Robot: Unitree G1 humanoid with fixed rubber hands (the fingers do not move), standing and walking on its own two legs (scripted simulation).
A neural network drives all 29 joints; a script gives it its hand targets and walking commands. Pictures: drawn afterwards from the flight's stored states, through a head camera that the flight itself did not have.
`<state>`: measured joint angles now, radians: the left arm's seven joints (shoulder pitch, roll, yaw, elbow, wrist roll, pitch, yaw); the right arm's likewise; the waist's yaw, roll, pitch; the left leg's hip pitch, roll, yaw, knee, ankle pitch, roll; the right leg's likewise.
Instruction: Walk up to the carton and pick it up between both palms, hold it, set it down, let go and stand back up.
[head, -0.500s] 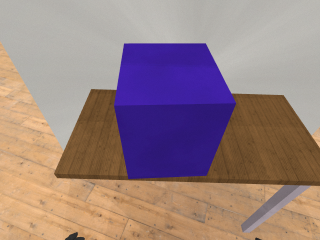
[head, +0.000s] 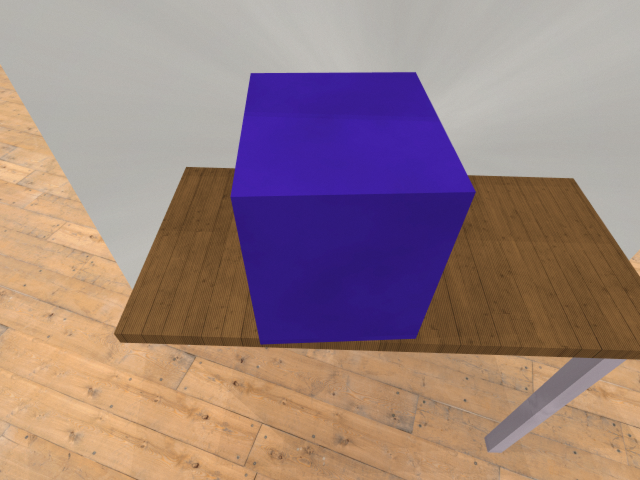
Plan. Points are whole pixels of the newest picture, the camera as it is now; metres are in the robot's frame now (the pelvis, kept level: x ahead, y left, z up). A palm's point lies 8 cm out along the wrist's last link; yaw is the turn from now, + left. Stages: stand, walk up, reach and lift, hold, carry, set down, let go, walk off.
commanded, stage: stand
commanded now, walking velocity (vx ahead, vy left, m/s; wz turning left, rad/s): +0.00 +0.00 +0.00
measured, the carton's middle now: (336, 211) +0.47 -0.01 +0.08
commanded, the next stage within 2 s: none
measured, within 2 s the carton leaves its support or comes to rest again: neither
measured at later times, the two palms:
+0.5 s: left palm out of the picture +0.07 +0.25 -0.11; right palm out of the picture +0.08 -0.27 -0.10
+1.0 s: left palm out of the picture +0.08 +0.25 -0.11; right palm out of the picture +0.08 -0.27 -0.11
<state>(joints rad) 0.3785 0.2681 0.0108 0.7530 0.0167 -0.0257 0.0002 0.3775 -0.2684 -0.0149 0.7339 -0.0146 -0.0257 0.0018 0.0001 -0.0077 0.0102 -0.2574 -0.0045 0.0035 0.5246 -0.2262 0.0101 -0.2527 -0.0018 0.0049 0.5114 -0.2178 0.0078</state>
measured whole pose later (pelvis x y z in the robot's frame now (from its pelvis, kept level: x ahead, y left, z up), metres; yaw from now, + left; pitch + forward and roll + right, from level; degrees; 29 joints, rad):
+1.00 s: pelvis +0.02 -0.01 +0.00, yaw +0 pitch -2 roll +0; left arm 0.34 0.27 0.00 0.78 0.01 -0.02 0.01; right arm 0.34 -0.26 -0.01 0.77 -0.01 -0.01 -0.01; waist 0.00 -0.01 0.02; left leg -0.22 0.00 -0.02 0.50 -0.24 -0.01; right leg -0.21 0.01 0.00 0.49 -0.24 0.00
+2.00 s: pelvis +0.03 -0.01 +0.01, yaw +0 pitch -2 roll +0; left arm 0.33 0.26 0.00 0.85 0.00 -0.01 0.02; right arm 0.33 -0.26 0.00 0.85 -0.01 -0.01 -0.02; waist 0.00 -0.01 0.03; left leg -0.20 0.00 -0.02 0.47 -0.24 -0.01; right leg -0.19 0.01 0.01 0.46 -0.24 0.00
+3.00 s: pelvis +0.03 -0.01 +0.01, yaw +0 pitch -2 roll +0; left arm 0.33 0.24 0.00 0.93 0.00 -0.01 0.04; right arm 0.32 -0.24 0.00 0.94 -0.01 -0.01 -0.03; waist 0.00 -0.01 0.03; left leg -0.17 0.01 -0.01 0.44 -0.23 -0.01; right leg -0.18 0.01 0.03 0.44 -0.23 0.00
